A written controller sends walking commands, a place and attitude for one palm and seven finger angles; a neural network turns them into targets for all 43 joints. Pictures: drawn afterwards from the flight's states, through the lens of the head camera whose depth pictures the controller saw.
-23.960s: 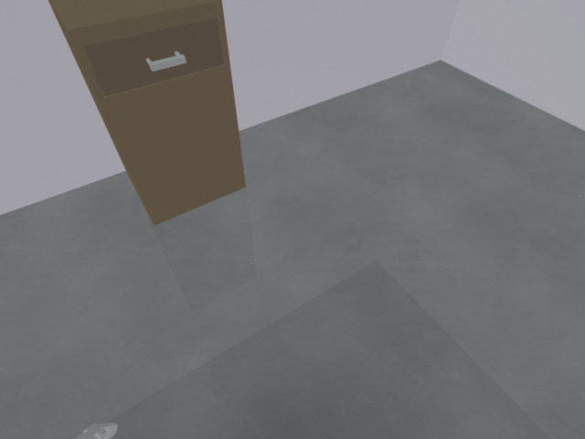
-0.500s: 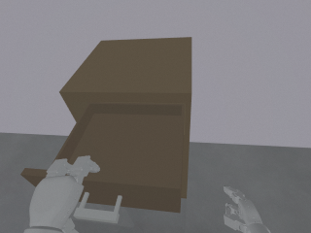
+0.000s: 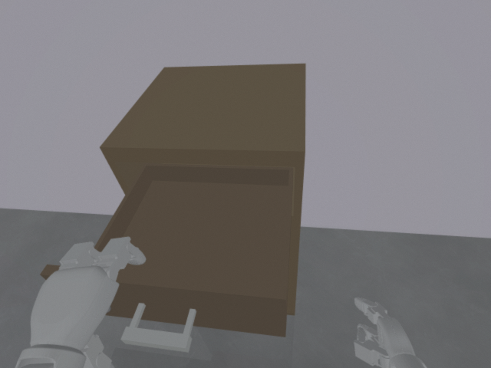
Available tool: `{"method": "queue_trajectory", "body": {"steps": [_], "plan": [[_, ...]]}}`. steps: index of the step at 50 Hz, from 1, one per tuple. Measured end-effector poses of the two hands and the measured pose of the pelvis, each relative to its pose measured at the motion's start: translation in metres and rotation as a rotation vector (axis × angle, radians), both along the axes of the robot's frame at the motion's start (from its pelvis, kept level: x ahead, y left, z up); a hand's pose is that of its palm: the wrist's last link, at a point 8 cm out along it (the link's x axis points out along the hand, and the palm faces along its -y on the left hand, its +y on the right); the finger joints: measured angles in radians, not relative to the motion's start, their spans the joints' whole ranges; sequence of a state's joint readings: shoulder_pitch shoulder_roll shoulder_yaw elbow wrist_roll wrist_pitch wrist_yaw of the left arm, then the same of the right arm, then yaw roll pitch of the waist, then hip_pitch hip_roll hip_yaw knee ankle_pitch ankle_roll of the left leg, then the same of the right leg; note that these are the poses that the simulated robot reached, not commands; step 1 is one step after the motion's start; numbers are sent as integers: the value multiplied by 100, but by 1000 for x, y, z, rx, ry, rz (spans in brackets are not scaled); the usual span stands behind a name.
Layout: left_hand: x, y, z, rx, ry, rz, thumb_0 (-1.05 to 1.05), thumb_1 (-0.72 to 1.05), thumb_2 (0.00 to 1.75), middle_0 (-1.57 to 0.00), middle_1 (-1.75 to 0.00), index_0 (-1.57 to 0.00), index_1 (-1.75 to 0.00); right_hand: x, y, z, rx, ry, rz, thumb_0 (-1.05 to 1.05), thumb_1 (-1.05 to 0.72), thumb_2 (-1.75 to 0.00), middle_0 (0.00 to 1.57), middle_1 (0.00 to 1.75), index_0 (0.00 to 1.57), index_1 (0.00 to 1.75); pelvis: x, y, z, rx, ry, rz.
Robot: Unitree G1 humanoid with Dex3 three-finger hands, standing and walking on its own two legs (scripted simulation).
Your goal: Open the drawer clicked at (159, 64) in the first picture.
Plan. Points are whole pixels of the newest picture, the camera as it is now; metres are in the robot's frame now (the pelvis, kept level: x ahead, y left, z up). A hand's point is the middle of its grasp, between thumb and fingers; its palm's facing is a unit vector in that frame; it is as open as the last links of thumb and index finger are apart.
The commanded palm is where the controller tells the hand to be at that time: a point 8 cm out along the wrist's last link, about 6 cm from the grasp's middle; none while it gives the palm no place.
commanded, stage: draw the hand back to the body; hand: left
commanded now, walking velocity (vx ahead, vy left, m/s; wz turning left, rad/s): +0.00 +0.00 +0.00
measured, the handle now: (161, 325) +0.20 +0.20 -0.04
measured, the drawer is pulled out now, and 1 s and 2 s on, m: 0.30 0.30 0.30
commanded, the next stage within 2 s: step back with the hand held close in 1.38 s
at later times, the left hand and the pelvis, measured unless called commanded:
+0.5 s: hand (101, 292) +0.17 +0.22 +0.12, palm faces +0.23 -0.78 -0.59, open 13.8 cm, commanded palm +0.13 +0.26 +0.17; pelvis +0.01 +0.01 +0.01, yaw +2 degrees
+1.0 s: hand (77, 262) +0.19 +0.25 +0.16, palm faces +0.38 -0.83 -0.41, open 10.3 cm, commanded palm +0.14 +0.29 +0.19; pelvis +0.02 +0.01 +0.01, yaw +3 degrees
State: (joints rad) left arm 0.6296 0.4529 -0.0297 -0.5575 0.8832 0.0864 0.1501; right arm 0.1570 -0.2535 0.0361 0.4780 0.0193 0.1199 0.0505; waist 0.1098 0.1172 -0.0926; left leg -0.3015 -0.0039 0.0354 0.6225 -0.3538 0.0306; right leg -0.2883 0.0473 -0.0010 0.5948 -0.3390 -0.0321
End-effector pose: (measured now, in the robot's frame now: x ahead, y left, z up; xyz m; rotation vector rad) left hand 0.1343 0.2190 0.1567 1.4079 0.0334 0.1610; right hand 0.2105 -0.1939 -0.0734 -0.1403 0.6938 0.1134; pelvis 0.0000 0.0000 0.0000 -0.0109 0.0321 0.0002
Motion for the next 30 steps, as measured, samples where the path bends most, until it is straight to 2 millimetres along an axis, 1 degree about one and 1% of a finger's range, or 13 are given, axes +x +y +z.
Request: {"method": "queue_trajectory", "body": {"steps": [10, 20, 23, 25, 27, 30], "plan": [[0, 13, 1, 9, 40, -9, -1, -50, 30, -32, -120, -32, -120, 1, -5, 4, -50, 8, -11, 1, -91, -89, 20, 30, 20, 30, 0, 4, 3, -3, -6, 6], [4, 33, 8, 25, 37, 5, -1, -50, 30, -32, -120, -32, -120, 4, 2, 5, -62, 20, -20, 1, -91, -89, 20, 30, 20, 30, 3, 11, 5, -8, -1, 10], [5, 39, 1, -525, -52, 54, -1, -49, 30, -32, -120, -32, -119, 3, 6, 9, -48, -37, -66, 1, -91, -89, 20, 30, 20, 30, 4, 13, 5, -5, -35, 24], [6, 39, -4, -769, -123, 76, -1, -46, 31, -32, -118, -31, -118, 0, 9, 12, -57, -72, -87, 1, -91, -89, 20, 30, 20, 30, 6, 13, 6, -1, -47, 31], [7, 37, -4, -909, -190, 74, -1, -43, 32, -31, -116, -31, -115, -5, 12, 14, -71, -90, -88, 1, -91, -89, 20, 30, 20, 30, 10, 13, 7, 0, -55, 39], [11, 37, 4, -991, -272, 45, -1, -37, 35, -31, -112, -30, -111, -9, 15, 14, -84, -92, -76, 1, -91, -89, 20, 30, 20, 30, 15, 12, 8, 0, -64, 47]]}}
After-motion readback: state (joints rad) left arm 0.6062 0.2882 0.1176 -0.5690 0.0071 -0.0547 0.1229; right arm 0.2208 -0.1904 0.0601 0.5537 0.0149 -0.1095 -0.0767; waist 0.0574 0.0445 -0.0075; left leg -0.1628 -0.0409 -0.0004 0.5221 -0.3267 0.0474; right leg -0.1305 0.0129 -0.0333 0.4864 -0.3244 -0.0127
